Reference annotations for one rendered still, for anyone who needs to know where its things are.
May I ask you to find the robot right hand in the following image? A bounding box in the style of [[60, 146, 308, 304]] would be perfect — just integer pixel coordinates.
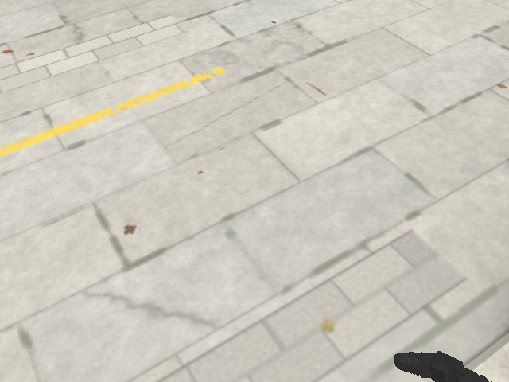
[[394, 351, 492, 382]]

